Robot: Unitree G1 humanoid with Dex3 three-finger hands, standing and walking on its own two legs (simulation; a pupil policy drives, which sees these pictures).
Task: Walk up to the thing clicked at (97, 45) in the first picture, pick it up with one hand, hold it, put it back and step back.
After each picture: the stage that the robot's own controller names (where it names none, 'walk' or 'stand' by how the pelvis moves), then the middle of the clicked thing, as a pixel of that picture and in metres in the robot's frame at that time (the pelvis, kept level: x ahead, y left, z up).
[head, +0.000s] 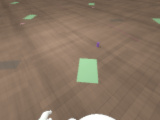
stand; (97, 44) +1.88 -0.14 -0.72
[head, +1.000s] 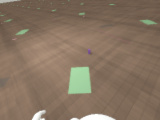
walk; (89, 51) +1.75 +0.21 -0.69
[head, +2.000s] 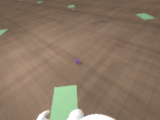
walk; (77, 61) +1.15 +0.38 -0.71
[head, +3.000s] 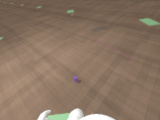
walk; (75, 79) +0.78 +0.33 -0.72
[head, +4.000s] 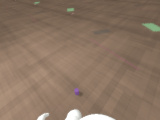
walk; (76, 91) +0.54 +0.23 -0.72
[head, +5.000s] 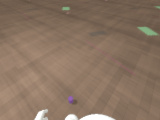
stand; (70, 99) +0.40 +0.23 -0.70
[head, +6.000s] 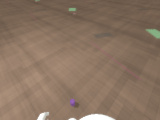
stand; (72, 102) +0.38 +0.21 -0.72
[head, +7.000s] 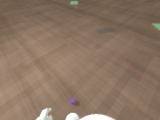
stand; (72, 101) +0.35 +0.21 -0.72
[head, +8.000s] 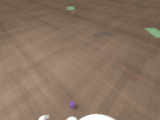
stand; (72, 104) +0.34 +0.21 -0.72
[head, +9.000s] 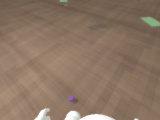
stand; (71, 98) +0.35 +0.24 -0.71
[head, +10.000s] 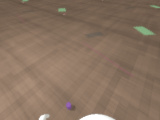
stand; (68, 105) +0.34 +0.24 -0.73
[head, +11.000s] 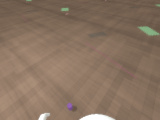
stand; (70, 106) +0.32 +0.24 -0.73
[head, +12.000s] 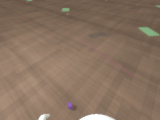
stand; (70, 105) +0.34 +0.23 -0.73
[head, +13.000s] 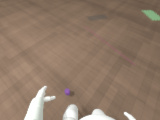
go down; (67, 92) +0.38 +0.24 -0.66
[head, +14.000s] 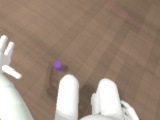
go down; (58, 66) +0.42 +0.27 -0.30
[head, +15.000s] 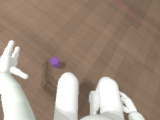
close in; (55, 62) +0.42 +0.28 -0.28
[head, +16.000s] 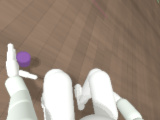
close in; (24, 59) +0.40 +0.31 -0.22
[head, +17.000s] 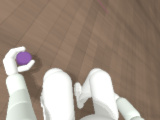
close; (23, 59) +0.39 +0.31 -0.22
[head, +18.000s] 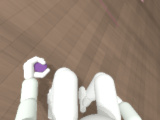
lift; (40, 67) +0.32 +0.28 -0.18
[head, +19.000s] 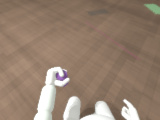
lift; (62, 78) +0.32 +0.19 +0.00
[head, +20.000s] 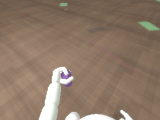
hold; (67, 78) +0.33 +0.17 +0.01
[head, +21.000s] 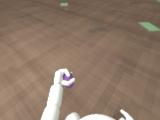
hold; (68, 80) +0.33 +0.17 +0.00
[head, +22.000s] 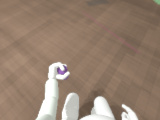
crouch; (63, 72) +0.37 +0.20 -0.06
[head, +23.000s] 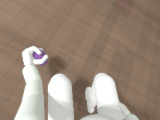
lower; (40, 57) +0.43 +0.29 -0.15
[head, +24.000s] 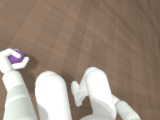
lower; (18, 60) +0.40 +0.30 -0.22
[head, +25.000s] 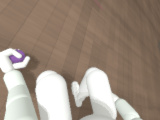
lower; (19, 59) +0.40 +0.31 -0.22
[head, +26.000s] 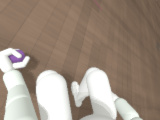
lower; (18, 59) +0.40 +0.31 -0.22
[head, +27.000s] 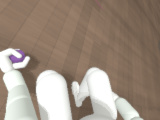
lower; (19, 59) +0.40 +0.31 -0.22
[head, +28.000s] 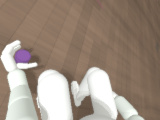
open; (21, 59) +0.39 +0.29 -0.22
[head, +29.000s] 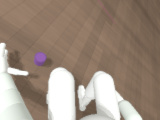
stand; (39, 59) +0.39 +0.28 -0.24
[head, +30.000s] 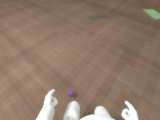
stand; (70, 93) +0.37 +0.20 -0.60
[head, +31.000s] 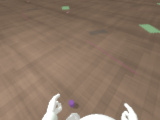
stand; (71, 103) +0.36 +0.21 -0.66
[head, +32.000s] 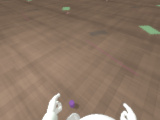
stand; (71, 103) +0.36 +0.20 -0.67
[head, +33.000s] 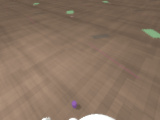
stand; (74, 104) +0.38 +0.20 -0.72
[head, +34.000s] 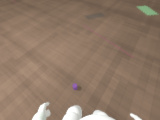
walk; (75, 86) +0.46 +0.18 -0.70
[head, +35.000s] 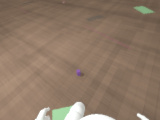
walk; (78, 72) +0.76 +0.27 -0.70
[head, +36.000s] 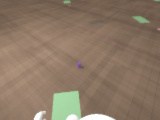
stand; (79, 65) +1.02 +0.23 -0.71
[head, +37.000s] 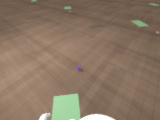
stand; (78, 68) +1.03 +0.24 -0.72
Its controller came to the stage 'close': yes
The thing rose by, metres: 0.71
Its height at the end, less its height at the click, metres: +0.00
